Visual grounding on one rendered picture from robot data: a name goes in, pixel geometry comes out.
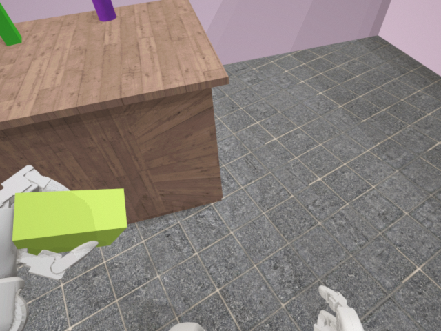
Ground robot right hand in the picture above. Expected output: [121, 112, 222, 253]
[314, 285, 364, 331]

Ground sponge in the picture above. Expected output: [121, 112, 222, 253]
[12, 188, 127, 255]

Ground left robot forearm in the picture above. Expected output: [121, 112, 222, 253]
[0, 277, 29, 331]

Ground robot left hand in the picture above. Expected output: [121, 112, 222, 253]
[0, 165, 99, 281]

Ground table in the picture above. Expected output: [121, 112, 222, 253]
[0, 0, 229, 224]

